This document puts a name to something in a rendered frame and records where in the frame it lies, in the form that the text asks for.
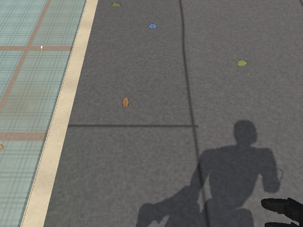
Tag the right robot hand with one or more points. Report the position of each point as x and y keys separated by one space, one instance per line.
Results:
x=290 y=208

